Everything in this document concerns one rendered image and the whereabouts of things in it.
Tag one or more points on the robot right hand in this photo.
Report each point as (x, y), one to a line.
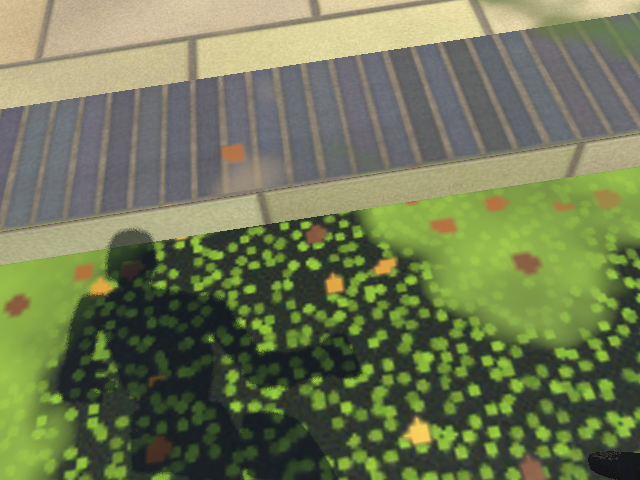
(616, 465)

